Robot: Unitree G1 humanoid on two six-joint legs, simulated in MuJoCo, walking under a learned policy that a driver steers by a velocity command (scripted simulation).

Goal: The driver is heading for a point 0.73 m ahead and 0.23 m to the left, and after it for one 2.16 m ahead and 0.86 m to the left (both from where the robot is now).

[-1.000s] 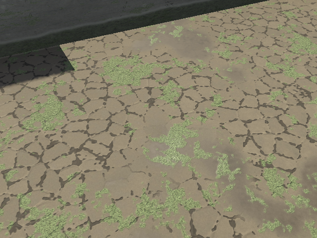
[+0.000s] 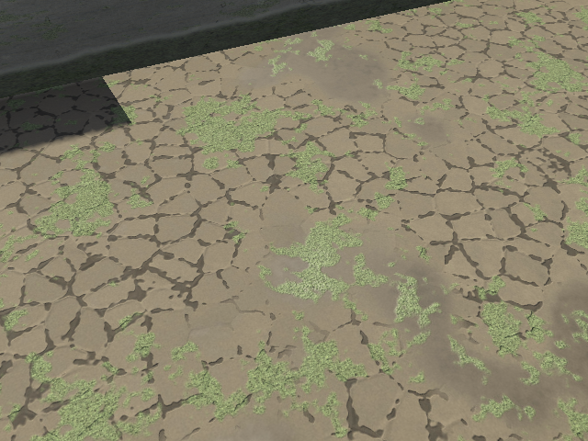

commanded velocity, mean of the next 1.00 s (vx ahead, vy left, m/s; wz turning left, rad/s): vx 0.36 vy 0.00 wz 0.00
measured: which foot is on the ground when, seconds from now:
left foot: down 0.00-1.00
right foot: down 0.00-1.00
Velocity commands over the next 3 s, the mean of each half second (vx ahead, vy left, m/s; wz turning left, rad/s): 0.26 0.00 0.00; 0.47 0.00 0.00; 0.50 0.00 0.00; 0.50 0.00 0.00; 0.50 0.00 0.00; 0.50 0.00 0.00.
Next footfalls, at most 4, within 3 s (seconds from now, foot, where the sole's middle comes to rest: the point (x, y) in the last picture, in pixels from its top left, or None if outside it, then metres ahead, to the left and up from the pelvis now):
none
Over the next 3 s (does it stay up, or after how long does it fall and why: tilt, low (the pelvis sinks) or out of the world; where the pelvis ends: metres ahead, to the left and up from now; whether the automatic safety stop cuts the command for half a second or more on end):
stays up -0.01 0.01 0.00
